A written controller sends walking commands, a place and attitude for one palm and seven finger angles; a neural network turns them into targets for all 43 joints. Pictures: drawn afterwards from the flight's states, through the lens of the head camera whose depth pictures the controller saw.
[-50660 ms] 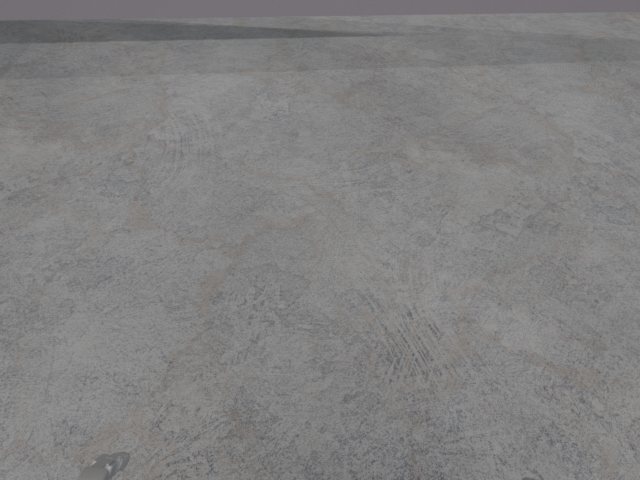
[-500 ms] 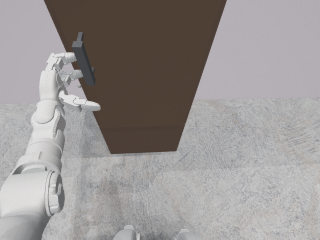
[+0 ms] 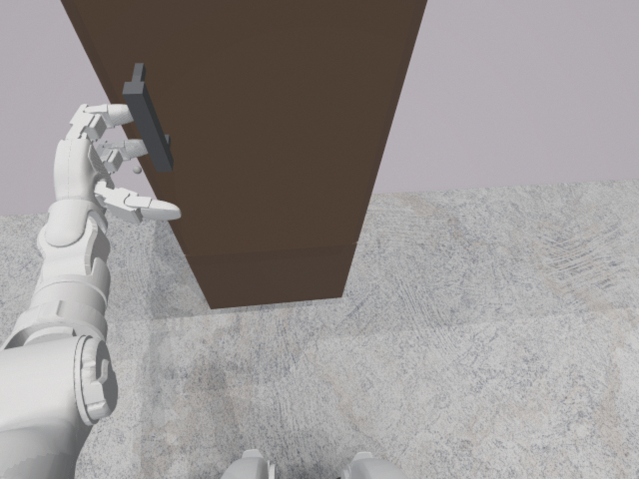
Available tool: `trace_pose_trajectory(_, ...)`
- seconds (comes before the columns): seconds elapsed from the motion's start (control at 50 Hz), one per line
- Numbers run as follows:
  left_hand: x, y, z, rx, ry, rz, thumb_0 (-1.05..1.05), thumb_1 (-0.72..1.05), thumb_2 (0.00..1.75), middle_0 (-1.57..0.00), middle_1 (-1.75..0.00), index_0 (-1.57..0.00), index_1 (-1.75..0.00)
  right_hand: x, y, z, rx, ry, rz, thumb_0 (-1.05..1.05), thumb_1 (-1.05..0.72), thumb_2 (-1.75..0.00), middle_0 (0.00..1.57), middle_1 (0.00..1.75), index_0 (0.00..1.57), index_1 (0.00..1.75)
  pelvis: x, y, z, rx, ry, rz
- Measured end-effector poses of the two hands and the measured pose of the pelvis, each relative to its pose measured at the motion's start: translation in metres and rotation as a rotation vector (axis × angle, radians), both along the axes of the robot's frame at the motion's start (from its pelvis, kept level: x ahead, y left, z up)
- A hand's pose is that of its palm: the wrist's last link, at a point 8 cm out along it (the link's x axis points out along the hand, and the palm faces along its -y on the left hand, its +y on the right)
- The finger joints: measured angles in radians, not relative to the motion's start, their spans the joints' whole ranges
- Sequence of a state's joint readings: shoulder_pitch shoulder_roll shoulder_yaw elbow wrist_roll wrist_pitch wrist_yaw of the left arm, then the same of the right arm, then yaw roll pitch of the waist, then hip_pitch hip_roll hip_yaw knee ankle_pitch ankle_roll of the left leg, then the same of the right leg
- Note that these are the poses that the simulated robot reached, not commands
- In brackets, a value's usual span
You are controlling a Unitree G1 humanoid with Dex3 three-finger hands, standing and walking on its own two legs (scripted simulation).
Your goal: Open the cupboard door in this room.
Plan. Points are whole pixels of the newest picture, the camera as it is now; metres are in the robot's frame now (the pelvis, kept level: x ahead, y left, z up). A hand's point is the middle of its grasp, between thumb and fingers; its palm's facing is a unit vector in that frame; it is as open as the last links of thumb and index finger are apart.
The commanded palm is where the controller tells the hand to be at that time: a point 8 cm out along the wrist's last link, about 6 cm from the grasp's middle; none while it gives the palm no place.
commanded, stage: move the hooked fingers beside the handle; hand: left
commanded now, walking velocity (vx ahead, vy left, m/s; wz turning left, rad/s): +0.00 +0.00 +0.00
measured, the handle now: (152, 120) +0.56 +0.21 +0.09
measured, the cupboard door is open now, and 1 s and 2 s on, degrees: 0 0 0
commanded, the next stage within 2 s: none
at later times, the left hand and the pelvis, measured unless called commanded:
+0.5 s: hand (109, 155) +0.49 +0.24 +0.09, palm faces +0.09 -1.00 -0.02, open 14.0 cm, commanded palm +0.47 +0.29 +0.09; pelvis +0.00 +0.00 +0.00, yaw -2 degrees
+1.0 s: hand (91, 154) +0.49 +0.27 +0.09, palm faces +0.07 -1.00 -0.02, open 14.0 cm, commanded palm +0.47 +0.30 +0.09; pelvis +0.01 +0.01 +0.00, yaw -2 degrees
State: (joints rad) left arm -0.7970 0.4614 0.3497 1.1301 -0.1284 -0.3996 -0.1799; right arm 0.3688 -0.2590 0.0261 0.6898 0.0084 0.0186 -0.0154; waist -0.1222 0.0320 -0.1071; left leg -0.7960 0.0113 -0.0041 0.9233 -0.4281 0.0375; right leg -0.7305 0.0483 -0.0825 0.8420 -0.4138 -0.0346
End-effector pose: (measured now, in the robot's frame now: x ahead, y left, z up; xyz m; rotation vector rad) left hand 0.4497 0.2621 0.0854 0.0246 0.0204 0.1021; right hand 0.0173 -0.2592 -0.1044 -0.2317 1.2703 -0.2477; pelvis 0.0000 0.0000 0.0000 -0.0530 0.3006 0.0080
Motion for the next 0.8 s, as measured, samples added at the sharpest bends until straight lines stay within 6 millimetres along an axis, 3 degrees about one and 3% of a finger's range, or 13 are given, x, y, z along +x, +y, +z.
trace_pose_trajectory(0.22, 0.010, 0.006, 0.009, -0.008, -0.018, -0.022, -0.01, -0.50, 0.30, -0.29, -1.19, -0.28, -1.21, -0.012, -0.005, 0.004, -0.025, 0.011, -0.027, 0.01, -0.91, -0.90, 0.21, 0.30, 0.20, 0.30, -0.002, -0.001, -0.001, -0.001, 0.008, -0.014)
trace_pose_trajectory(0.48, 0.015, 0.031, 0.009, -0.007, -0.019, -0.007, -0.01, -0.49, 0.30, -0.30, -1.20, -0.30, -1.20, -0.024, -0.007, 0.009, -0.046, 0.056, -0.051, 0.01, -0.91, -0.90, 0.21, 0.30, 0.20, 0.30, 0.000, 0.000, -0.002, -0.007, 0.029, -0.026)
trace_pose_trajectory(0.8, 0.021, 0.046, 0.005, -0.018, 0.003, -0.022, -0.01, -0.50, 0.30, -0.30, -1.20, -0.30, -1.20, -0.011, 0.001, 0.011, -0.058, 0.053, -0.038, 0.01, -0.91, -0.90, 0.21, 0.30, 0.20, 0.30, 0.005, 0.009, -0.002, -0.017, 0.040, -0.020)
